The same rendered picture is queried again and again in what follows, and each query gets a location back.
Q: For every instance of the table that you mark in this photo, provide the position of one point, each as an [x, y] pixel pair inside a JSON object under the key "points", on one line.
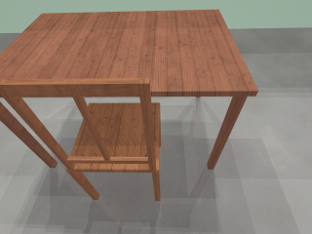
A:
{"points": [[184, 53]]}

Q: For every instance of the chair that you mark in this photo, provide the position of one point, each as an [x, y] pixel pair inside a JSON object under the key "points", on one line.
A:
{"points": [[114, 137]]}

